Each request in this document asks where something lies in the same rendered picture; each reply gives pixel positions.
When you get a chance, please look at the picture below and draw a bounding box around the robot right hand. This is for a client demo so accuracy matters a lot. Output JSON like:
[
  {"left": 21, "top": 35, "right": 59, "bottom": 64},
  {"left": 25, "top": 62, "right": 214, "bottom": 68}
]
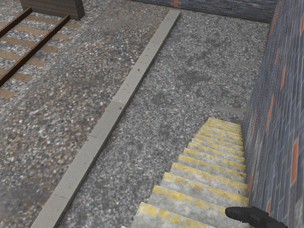
[{"left": 225, "top": 206, "right": 288, "bottom": 228}]

